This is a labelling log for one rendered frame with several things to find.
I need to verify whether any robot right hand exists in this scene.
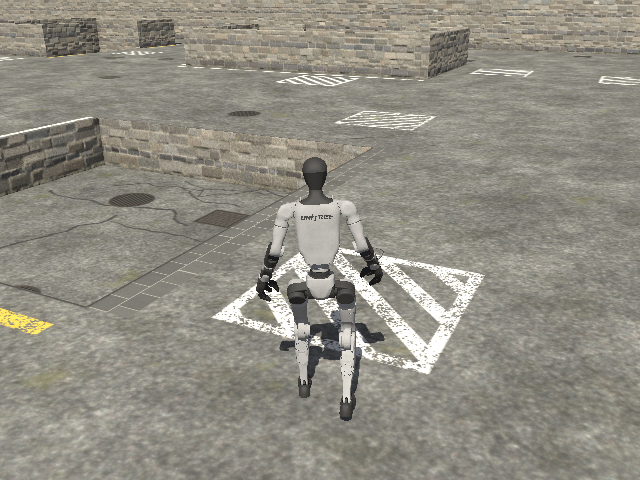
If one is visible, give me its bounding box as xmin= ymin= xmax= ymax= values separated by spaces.
xmin=360 ymin=266 xmax=383 ymax=286

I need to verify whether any right robot foot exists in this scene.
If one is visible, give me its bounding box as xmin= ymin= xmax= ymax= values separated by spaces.
xmin=339 ymin=393 xmax=356 ymax=417

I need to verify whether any left robot upper arm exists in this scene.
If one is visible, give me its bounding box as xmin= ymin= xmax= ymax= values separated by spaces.
xmin=269 ymin=202 xmax=296 ymax=257

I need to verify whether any robot left thigh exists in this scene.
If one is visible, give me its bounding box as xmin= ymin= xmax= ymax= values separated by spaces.
xmin=287 ymin=279 xmax=310 ymax=339

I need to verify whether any robot left hand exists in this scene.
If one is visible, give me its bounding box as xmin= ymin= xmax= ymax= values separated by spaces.
xmin=256 ymin=278 xmax=279 ymax=302

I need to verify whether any right robot upper arm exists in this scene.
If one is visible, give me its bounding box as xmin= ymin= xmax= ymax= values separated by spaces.
xmin=337 ymin=200 xmax=369 ymax=253

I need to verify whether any right robot forearm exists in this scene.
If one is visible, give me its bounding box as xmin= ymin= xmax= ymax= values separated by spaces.
xmin=360 ymin=237 xmax=380 ymax=270

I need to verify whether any left robot forearm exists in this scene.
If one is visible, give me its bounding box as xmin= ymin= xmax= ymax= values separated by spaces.
xmin=259 ymin=242 xmax=279 ymax=282

